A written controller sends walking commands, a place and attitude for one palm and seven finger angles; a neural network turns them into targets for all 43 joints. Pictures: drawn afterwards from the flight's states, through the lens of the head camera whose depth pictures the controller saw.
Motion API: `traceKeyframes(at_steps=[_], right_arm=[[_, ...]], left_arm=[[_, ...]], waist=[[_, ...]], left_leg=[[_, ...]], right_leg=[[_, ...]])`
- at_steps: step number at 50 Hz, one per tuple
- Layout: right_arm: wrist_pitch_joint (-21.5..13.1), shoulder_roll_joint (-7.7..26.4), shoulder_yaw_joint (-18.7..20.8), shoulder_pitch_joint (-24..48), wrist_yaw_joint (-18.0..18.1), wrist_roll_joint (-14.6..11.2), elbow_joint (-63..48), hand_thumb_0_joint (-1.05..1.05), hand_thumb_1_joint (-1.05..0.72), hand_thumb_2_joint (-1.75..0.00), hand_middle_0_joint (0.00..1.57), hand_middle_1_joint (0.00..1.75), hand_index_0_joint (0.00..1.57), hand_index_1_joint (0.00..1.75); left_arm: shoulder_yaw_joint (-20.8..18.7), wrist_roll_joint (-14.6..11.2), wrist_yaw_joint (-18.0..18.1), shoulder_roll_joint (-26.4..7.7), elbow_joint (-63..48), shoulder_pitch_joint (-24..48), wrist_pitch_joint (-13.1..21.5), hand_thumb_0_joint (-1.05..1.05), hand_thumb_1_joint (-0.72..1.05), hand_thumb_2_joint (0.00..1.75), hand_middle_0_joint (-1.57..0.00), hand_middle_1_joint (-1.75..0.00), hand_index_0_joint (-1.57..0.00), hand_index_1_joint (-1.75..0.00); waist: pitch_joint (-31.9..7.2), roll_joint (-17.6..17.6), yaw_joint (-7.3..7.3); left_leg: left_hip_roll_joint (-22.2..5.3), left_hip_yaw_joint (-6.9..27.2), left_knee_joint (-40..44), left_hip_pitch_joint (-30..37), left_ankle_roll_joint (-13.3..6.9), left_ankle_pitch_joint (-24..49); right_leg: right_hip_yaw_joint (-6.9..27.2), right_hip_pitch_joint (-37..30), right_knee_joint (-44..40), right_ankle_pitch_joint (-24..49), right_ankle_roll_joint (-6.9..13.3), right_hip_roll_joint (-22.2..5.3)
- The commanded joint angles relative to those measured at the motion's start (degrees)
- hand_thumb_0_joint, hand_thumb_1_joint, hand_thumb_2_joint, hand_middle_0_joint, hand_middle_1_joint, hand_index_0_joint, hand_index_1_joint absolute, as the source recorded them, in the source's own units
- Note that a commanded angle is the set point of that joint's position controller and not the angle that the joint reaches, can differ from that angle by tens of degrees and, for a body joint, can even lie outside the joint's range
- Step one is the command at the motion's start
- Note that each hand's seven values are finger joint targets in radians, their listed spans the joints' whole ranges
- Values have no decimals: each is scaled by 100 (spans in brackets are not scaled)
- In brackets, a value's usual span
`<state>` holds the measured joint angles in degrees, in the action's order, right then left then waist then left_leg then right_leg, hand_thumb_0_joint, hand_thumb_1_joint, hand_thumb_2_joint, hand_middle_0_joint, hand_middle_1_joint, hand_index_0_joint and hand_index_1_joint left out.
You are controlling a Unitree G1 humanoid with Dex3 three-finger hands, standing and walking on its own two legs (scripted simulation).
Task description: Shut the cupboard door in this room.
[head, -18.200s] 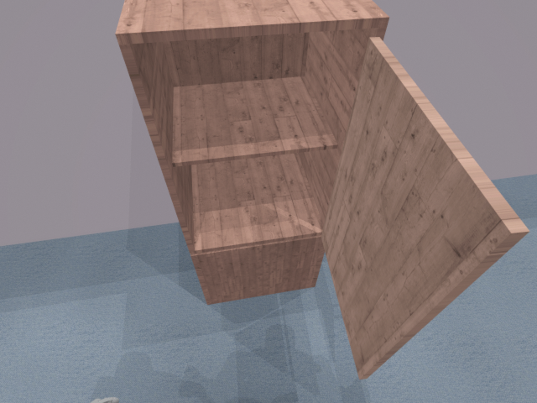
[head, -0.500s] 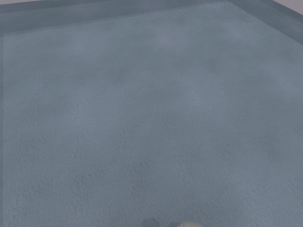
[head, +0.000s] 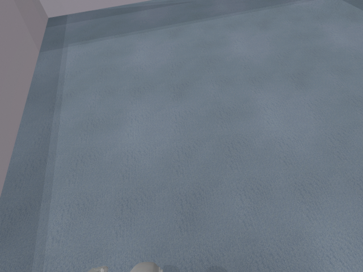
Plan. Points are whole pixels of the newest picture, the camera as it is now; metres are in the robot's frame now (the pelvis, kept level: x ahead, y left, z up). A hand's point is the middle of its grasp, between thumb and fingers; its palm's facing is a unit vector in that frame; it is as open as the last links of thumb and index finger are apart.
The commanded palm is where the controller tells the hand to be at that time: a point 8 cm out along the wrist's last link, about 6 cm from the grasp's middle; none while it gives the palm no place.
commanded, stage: turn or walk to find it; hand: left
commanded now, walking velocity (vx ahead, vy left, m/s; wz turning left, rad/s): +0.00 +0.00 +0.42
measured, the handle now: out of the picture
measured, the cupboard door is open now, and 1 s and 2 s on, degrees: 61 45 40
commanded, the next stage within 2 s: none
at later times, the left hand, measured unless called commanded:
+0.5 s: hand out of the picture +0.04 +0.25 -0.16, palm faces +0.24 -0.94 -0.25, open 7.4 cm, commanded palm none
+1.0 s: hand out of the picture -0.07 +0.20 -0.18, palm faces +0.46 -0.86 -0.21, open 7.4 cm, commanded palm none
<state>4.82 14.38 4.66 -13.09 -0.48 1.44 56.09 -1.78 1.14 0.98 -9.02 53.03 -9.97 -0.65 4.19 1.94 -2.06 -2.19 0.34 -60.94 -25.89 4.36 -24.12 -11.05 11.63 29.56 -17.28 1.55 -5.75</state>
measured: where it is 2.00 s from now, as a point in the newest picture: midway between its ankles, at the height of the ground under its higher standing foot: outside the picture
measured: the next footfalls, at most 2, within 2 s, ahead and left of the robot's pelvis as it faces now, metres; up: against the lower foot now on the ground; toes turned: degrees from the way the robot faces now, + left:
left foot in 0.20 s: +0.01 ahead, +0.15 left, +0.00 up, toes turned +11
right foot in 0.60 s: +0.06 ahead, -0.10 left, +0.00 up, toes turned +9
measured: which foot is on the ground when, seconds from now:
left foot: up 0.00-0.18, down 0.20-0.60, up 0.62-1.00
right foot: down 0.00-0.20, up 0.22-0.58, down 0.60-1.00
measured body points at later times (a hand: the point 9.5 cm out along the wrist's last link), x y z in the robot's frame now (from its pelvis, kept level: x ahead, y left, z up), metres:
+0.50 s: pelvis -0.01 +0.03 +0.00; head +0.02 +0.04 +0.45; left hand +0.02 +0.30 -0.14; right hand +0.11 -0.19 -0.15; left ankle -0.03 +0.14 -0.74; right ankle +0.01 -0.12 -0.69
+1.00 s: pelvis -0.03 +0.01 -0.01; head +0.01 +0.04 +0.44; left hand -0.09 +0.25 -0.16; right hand +0.15 -0.19 -0.15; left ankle -0.10 +0.11 -0.73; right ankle +0.02 -0.10 -0.74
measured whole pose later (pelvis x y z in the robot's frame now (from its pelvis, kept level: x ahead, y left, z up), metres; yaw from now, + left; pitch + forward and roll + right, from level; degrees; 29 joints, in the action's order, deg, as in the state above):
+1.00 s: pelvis -0.03 +0.01 -0.01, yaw +26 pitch +0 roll +0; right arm 3.4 13.3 3.7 -9.6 -0.6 0.8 54.4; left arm -2.6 1.6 0.9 -10.0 53.4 -13.6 -1.6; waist 5.2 -0.7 0.6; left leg -2.0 -3.7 -39.0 -17.3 3.3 -21.9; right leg -14.5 14.9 33.9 -18.0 -1.4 -9.2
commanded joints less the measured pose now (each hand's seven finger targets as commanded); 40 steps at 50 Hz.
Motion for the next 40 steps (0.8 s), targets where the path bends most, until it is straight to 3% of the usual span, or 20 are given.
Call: traceKeyframes(at_steps=[1,5,7,8,9,10,11,13,16,23,26,28,29,30,31,32,33,35,37,40], right_arm=[[-199,166,-60,465,-25,-56,-574,0,-90,-90,20,30,20,30],[-289,132,-89,447,-11,-87,-622,0,-90,-90,20,30,20,30],[-327,205,-80,167,1,-80,-567,0,-90,-90,20,30,20,30],[-368,340,-41,-96,-8,-68,-507,0,-90,-90,20,30,20,30],[-435,777,64,-303,10,-36,-523,0,-90,-90,20,30,20,30],[-440,1263,183,-548,54,-33,-507,0,-90,-90,20,30,20,30],[-379,1317,183,-667,84,-31,-404,0,-90,-90,20,30,20,30],[-413,972,92,-270,182,2,-452,0,-90,-90,20,30,20,30],[-445,789,3,97,197,-5,-541,0,-90,-90,20,30,20,30],[-379,882,56,64,141,16,-546,0,-90,-90,20,30,20,30],[-337,891,82,236,117,25,-619,0,-90,-90,20,30,20,30],[-319,824,96,339,101,-12,-663,0,-90,-90,20,30,20,30],[-331,627,79,282,76,-55,-694,0,-90,-90,20,30,20,30],[-337,195,17,198,43,-97,-803,0,-90,-90,20,30,20,30],[-290,296,39,376,69,-65,-931,0,-90,-90,20,30,20,30],[-237,354,68,341,48,-42,-904,0,-90,-90,20,30,20,30],[-172,356,95,260,32,-14,-756,0,-90,-90,20,30,20,30],[-143,398,113,57,-22,0,-562,0,-90,-90,20,30,20,30],[-152,314,69,7,-44,-5,-488,0,-90,-90,20,30,20,30],[-160,244,29,265,-46,-39,-544,0,-90,-90,20,30,20,30]], left_arm=[[-375,56,76,-1375,-225,-511,118,0,90,90,-20,-30,-20,-30],[-448,73,58,-1446,-172,-502,75,0,90,90,-20,-30,-20,-30],[-463,35,53,-1476,-170,-408,51,0,90,90,-20,-30,-20,-30],[-455,-12,50,-1415,-206,-305,28,0,90,90,-20,-30,-20,-30],[-434,-55,30,-1168,-313,-386,-6,0,90,90,-20,-30,-20,-30],[-306,-65,-4,-760,-502,-207,-24,0,90,90,-20,-30,-20,-30],[-273,-26,28,-820,-561,13,-84,0,90,90,-20,-30,-20,-30],[-314,-17,17,-832,-420,248,-126,0,90,90,-20,-30,-20,-30],[-293,-25,-52,-822,-288,41,-101,0,90,90,-20,-30,-20,-30],[-237,-50,-30,-741,-423,138,-133,0,90,90,-20,-30,-20,-30],[-238,-70,-29,-742,-401,-104,-82,0,90,90,-20,-30,-20,-30],[-281,-67,-16,-809,-290,-525,-2,0,90,90,-20,-30,-20,-30],[-324,-33,4,-1055,-266,-753,69,0,90,90,-20,-30,-20,-30],[-433,62,62,-1611,-271,-843,130,0,90,90,-20,-30,-20,-30],[-460,34,79,-1824,-337,-871,111,0,90,90,-20,-30,-20,-30],[-409,24,87,-1673,-422,-615,89,0,90,90,-20,-30,-20,-30],[-412,11,108,-1453,-497,-256,116,0,90,90,-20,-30,-20,-30],[-321,-13,94,-1187,-586,136,97,0,90,90,-20,-30,-20,-30],[-279,9,73,-1091,-557,-16,144,0,90,90,-20,-30,-20,-30],[-316,47,92,-1178,-416,-348,140,0,90,90,-20,-30,-20,-30]], waist=[[-451,-1264,439],[-663,-1487,453],[-804,-1439,269],[-925,-1054,95],[-1187,115,-15],[-1102,1560,-148],[-1060,1142,-224],[-644,1119,-110],[-571,677,87],[-494,741,45],[-555,877,152],[-668,601,376],[-847,10,466],[-862,-1613,508],[-734,-1897,588],[-547,-1196,436],[-348,-1435,286],[-103,-1148,78],[-185,-1182,102],[-282,-1211,278]], left_leg=[[-46,-292,882,-184,27,-219],[51,-561,2027,368,-63,-115],[93,-674,2880,1002,-123,628],[15,-585,3608,1608,-193,1420],[-764,464,3964,2513,-533,2639],[-1996,1943,4049,3002,-1173,4755],[-2274,1735,3984,2654,-1627,4775],[-1748,1590,4069,2204,-1578,4177],[-1322,993,3948,2069,-1363,4391],[-1198,1272,4050,1659,-1379,3289],[-1056,1448,3847,1265,-1288,3111],[-778,1331,3398,777,-1009,2654],[-387,1090,2878,407,-708,1899],[362,275,1666,-595,-315,182],[411,285,385,-672,-262,-1148],[280,476,-335,-531,-299,-913],[164,582,-760,-654,-277,-588],[-15,385,-1113,-645,-195,0],[18,180,-917,-585,-91,222],[-36,-32,-114,-403,-15,-9]], right_leg=[[813,-801,-724,3216,621,-1465],[703,-891,-339,3488,545,-1492],[495,-634,-3,3182,296,-1437],[275,-296,442,2728,56,-1309],[26,648,1410,1492,-300,-830],[62,1996,2491,-1719,-650,-126],[543,1941,3165,-2079,-590,-149],[906,2172,3554,-1407,-586,-209],[905,1982,3417,-856,-642,-108],[792,1363,2075,-854,-672,134],[669,677,1116,-577,-623,329],[583,-241,-133,438,-608,340],[953,-846,-809,837,-529,-61],[2358,-1396,-1173,1338,-42,-1479],[2985,-663,-1340,1803,605,-2344],[2547,-61,-1368,1342,778,-2170],[2377,218,-1518,805,640,-1886],[1648,341,-1382,828,401,-1473],[1111,60,-1173,1650,339,-1239],[955,-278,-1062,2085,456,-1364]])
